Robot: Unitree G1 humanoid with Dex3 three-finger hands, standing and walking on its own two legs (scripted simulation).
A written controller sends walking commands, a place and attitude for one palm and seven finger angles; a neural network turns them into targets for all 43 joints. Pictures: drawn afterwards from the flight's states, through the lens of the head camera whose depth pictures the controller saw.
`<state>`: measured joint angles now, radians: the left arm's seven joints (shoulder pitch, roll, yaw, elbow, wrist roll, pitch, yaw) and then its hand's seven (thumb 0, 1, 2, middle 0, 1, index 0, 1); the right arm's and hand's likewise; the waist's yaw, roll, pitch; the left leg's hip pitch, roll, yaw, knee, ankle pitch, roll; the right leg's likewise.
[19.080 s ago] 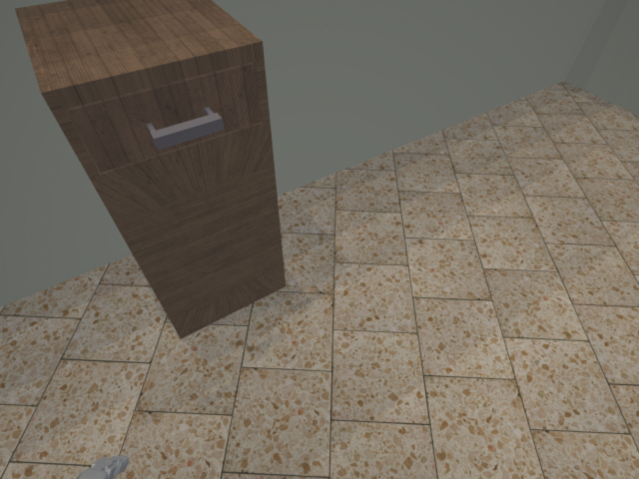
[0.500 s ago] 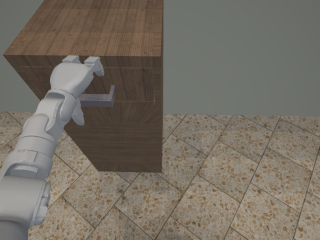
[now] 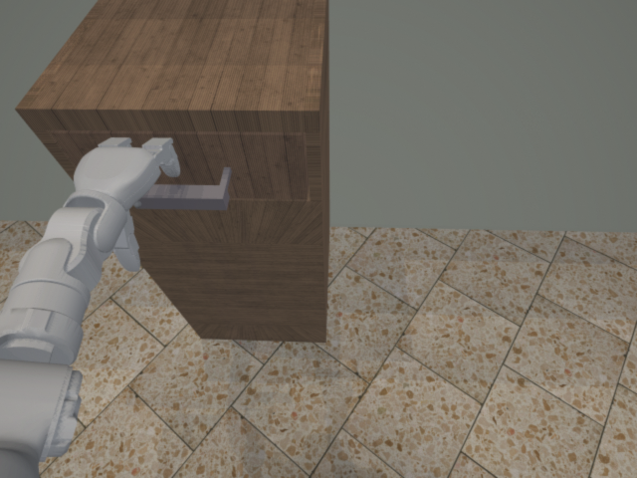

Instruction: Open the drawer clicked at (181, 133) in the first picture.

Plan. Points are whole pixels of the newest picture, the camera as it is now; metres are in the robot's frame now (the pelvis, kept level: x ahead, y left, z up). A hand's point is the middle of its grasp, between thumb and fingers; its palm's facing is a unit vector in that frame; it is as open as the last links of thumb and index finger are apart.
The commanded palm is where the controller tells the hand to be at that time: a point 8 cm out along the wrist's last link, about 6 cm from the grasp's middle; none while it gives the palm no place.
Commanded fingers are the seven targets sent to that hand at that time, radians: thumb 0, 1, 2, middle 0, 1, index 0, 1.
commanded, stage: move the hooked fingers above the handle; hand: left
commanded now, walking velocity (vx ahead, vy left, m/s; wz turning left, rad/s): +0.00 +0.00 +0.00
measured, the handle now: (184, 185) +0.51 +0.23 +0.03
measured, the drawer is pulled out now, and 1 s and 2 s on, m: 0.00 0.00 0.00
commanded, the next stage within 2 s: lower the fingers behind the handle in 0.88 s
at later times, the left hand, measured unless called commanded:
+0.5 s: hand (124, 200) +0.44 +0.28 +0.08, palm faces -0.11 -0.01 -0.99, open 13.7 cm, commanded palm +0.43 +0.26 +0.15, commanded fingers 0.00 -0.50 0.30 -0.30 -1.20 -0.30 -1.20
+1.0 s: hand (140, 189) +0.45 +0.26 +0.09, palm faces -0.09 -0.01 -1.00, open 13.7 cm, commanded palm +0.43 +0.26 +0.14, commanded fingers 0.00 -0.50 0.30 -0.30 -1.20 -0.30 -1.20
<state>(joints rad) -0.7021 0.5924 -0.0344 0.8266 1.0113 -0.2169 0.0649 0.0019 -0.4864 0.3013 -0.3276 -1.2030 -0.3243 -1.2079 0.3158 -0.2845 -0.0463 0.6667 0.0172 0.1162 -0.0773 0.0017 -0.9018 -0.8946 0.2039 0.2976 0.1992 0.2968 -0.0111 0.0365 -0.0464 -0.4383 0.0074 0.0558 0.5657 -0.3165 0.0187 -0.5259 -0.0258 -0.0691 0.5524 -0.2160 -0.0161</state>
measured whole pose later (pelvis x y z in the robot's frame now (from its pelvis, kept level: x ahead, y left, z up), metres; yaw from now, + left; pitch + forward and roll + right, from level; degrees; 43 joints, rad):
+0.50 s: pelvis +0.01 +0.01 +0.00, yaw -1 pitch +10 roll +0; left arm -0.65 0.58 -0.01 0.81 1.00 -0.15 0.06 0.00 -0.49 0.30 -0.34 -1.21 -0.33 -1.22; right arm 0.29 -0.25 -0.03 0.65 0.02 0.14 -0.06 0.00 -0.90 -0.89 0.20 0.30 0.20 0.30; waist 0.00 0.05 -0.07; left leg -0.39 0.00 0.08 0.54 -0.32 0.03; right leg -0.49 -0.03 -0.05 0.53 -0.22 0.00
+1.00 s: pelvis +0.01 +0.01 +0.00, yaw -2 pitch +10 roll +0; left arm -0.68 0.54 -0.01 0.83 1.01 -0.07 0.07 0.00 -0.49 0.30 -0.35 -1.23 -0.34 -1.23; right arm 0.27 -0.25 -0.01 0.65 0.02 0.16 -0.05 0.00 -0.90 -0.89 0.20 0.30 0.20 0.30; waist -0.02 0.06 -0.08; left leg -0.37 0.00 0.09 0.52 -0.32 0.03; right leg -0.49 -0.02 -0.03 0.53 -0.22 0.00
